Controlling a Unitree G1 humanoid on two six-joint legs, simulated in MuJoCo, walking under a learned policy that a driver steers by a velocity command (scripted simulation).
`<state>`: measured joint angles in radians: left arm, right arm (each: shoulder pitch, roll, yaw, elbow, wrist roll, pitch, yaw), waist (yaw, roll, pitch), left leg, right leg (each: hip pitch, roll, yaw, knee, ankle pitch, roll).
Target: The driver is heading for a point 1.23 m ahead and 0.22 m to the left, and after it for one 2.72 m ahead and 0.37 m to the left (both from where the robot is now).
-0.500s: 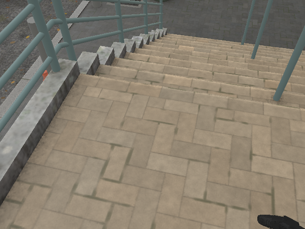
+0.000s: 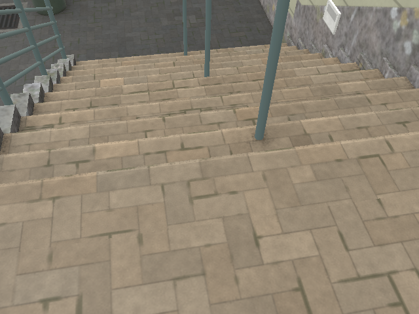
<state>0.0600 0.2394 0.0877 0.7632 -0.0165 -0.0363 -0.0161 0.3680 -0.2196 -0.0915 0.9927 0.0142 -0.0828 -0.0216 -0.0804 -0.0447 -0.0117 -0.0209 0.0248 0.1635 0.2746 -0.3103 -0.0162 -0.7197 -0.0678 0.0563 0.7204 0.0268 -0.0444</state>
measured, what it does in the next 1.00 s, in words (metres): walks ahead, turning left: right foot, then left foot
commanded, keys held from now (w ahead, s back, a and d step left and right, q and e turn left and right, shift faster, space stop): w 0.08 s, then w+q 0.22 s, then q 0.54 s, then no key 0.16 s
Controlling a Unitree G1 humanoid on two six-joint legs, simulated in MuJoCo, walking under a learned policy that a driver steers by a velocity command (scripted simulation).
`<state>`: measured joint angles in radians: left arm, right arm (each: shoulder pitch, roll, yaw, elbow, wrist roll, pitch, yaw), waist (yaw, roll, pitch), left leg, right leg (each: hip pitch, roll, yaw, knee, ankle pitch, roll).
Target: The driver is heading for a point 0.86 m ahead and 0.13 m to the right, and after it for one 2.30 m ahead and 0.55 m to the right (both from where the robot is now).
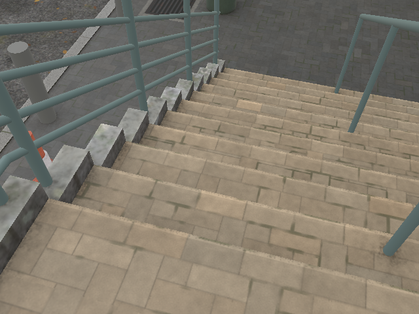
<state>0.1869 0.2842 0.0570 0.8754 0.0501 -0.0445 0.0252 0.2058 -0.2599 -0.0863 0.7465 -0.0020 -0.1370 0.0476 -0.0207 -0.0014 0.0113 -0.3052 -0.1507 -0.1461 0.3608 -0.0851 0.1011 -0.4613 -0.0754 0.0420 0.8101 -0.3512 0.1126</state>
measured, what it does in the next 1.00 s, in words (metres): walks ahead: right foot, then left foot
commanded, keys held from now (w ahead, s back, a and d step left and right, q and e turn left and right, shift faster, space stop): no key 0.12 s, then w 0.40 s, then w+e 0.48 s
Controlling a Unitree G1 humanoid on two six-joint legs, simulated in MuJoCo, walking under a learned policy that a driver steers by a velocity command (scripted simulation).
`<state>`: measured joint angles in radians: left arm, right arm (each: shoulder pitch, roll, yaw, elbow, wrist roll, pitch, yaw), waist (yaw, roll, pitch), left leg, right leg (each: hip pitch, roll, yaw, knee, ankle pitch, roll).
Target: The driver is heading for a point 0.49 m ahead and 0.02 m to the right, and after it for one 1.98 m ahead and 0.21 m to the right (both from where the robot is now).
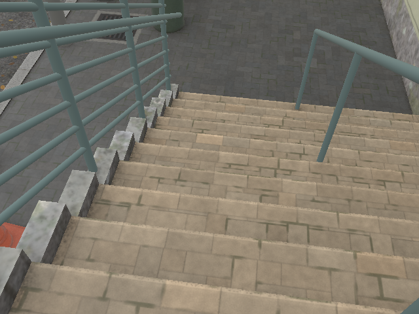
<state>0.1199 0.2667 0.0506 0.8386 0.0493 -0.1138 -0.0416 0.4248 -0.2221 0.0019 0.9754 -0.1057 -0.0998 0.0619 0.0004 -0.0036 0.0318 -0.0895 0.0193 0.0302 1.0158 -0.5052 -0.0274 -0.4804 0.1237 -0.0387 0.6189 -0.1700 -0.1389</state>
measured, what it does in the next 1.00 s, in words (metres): goes down: left foot, then right foot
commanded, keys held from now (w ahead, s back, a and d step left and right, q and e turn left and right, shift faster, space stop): w+e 0.20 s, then no key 0.76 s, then w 0.04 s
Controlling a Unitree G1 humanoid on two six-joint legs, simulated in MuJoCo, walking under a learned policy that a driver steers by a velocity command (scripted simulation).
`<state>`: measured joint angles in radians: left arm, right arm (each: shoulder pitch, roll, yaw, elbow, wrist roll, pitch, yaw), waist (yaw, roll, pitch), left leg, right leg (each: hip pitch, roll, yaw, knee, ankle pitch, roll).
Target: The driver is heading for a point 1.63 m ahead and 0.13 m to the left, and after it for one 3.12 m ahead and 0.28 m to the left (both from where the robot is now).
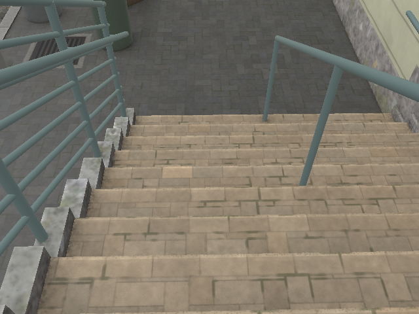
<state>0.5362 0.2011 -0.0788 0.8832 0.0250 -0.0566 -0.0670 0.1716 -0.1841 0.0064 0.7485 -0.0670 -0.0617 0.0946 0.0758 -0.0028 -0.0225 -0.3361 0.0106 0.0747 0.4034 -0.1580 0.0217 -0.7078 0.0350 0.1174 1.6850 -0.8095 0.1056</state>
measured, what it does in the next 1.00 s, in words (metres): goes down: right foot 0.15 m higher, then right foot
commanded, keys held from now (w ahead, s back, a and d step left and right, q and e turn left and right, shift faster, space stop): w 1.00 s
